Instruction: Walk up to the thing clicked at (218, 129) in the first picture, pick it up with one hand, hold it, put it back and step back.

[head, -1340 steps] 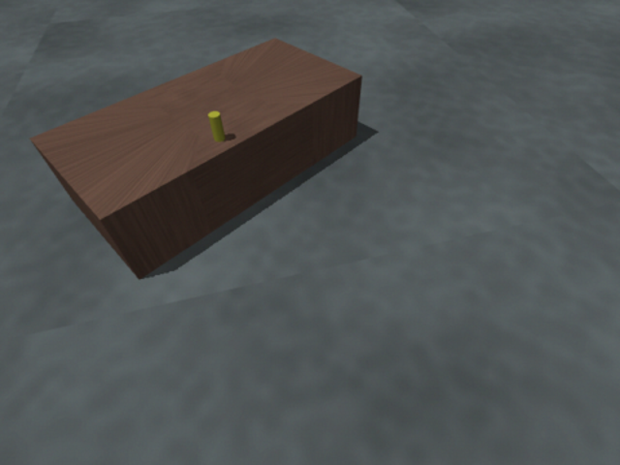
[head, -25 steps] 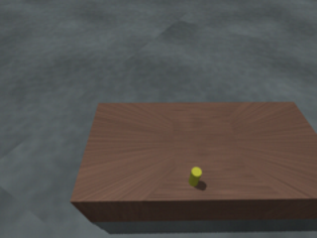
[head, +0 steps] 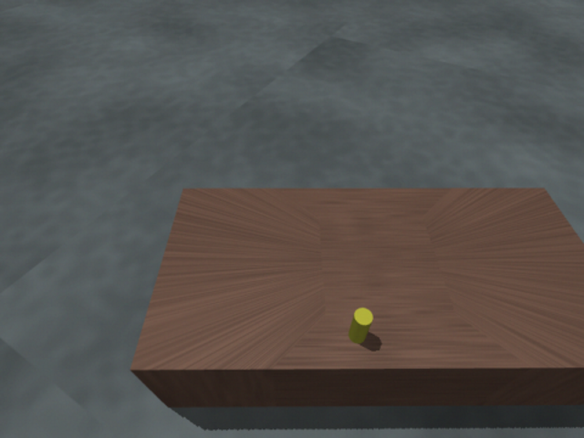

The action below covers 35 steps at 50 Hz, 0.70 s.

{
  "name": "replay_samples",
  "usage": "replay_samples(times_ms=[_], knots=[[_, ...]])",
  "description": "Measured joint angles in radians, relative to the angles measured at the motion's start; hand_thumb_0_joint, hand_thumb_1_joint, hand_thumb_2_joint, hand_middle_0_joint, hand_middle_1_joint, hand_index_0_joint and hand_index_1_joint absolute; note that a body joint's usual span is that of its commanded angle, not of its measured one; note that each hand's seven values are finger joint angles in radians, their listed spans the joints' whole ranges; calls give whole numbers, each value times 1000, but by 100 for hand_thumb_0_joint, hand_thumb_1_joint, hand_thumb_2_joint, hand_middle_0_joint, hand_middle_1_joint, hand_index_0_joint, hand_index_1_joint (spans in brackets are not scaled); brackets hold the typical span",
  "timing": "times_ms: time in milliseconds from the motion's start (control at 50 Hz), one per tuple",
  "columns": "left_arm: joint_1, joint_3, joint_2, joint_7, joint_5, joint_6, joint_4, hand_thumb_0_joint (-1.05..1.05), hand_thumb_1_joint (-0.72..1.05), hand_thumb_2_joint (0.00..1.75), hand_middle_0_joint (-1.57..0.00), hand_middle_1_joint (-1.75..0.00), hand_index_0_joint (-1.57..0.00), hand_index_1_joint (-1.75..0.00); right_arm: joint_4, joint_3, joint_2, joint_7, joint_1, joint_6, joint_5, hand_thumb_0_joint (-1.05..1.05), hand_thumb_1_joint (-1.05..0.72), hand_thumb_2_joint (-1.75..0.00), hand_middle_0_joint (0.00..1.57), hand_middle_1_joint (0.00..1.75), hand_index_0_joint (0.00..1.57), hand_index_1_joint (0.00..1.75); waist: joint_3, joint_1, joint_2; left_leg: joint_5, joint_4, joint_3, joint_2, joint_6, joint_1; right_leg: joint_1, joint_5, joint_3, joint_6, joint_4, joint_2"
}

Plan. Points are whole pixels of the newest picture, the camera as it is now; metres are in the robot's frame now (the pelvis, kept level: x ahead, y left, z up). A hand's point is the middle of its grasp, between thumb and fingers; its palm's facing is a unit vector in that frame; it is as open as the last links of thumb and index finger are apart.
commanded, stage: stand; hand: right
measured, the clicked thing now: (360, 326) +0.44 -0.14 -0.37
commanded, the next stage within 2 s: step back in 0.92 s
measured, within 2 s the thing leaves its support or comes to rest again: neither
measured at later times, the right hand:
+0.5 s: hand out of the picture +0.07 -0.25 -0.16, palm faces -0.03 +0.94 -0.34, open 7.4 cm
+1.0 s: hand out of the picture +0.08 -0.25 -0.16, palm faces -0.03 +0.94 -0.35, open 7.4 cm
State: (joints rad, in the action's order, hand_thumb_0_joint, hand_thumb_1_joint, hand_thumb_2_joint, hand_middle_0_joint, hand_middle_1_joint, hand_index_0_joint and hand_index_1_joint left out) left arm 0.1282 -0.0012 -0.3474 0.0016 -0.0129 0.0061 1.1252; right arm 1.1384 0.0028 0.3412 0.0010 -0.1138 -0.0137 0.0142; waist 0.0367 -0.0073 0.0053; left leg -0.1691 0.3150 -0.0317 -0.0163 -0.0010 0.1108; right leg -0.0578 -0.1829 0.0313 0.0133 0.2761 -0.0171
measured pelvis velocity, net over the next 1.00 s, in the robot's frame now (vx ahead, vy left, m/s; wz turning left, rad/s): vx -0.01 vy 0.00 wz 0.01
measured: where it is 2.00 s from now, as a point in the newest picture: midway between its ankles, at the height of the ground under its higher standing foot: outside the picture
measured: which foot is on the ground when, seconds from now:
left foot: down 0.00-1.00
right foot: down 0.00-1.00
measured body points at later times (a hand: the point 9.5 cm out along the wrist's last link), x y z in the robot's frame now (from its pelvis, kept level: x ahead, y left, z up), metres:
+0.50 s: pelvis +0.00 +0.00 +0.00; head +0.00 +0.01 +0.45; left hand +0.07 +0.30 -0.14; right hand +0.07 -0.30 -0.13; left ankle +0.00 +0.12 -0.75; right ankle -0.02 -0.13 -0.75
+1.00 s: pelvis -0.01 +0.00 +0.00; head +0.01 +0.00 +0.44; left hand +0.07 +0.31 -0.14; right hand +0.08 -0.30 -0.13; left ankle +0.00 +0.12 -0.75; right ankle -0.02 -0.13 -0.75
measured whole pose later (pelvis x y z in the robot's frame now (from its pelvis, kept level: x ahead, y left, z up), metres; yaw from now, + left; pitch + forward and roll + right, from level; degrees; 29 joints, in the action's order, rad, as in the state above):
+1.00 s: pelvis -0.01 +0.00 +0.00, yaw +1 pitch -2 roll +0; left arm 0.12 0.03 -0.36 0.00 0.00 0.00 1.08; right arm 1.10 -0.01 0.35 0.01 -0.09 0.00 0.00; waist 0.08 -0.01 0.01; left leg -0.19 0.39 -0.02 -0.01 0.00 0.17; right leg -0.12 -0.22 0.04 0.01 0.37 -0.02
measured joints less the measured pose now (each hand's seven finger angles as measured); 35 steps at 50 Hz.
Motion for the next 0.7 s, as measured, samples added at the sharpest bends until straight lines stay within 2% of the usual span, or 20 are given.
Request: replay_samples(times_ms=[700], knots=[[7,-2,-3,1,0,1,2,0,91,90,-21,-30,-20,-30,2,-1,1,3,-4,0,0,0,-90,-90,20,30,20,30,4,2,-1,4,-3,10,5,1,3,1,-1,10,1,-1,-5]])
